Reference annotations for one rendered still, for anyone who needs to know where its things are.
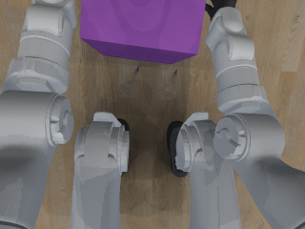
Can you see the robot right shin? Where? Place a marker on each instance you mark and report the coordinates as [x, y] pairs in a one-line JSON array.
[[194, 117]]

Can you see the right robot thigh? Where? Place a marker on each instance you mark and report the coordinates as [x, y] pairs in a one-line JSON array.
[[214, 203]]

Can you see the robot right forearm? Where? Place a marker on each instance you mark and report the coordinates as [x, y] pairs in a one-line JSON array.
[[234, 64]]

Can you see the robot right upper arm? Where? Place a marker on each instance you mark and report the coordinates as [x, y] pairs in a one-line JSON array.
[[253, 144]]

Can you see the robot right hand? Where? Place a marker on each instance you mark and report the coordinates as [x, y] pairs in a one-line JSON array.
[[218, 4]]

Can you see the robot left forearm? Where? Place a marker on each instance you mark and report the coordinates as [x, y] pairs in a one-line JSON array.
[[44, 49]]

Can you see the carton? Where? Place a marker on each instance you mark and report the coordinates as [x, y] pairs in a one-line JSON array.
[[161, 31]]

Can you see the robot left upper arm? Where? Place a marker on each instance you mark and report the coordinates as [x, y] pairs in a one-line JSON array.
[[32, 125]]

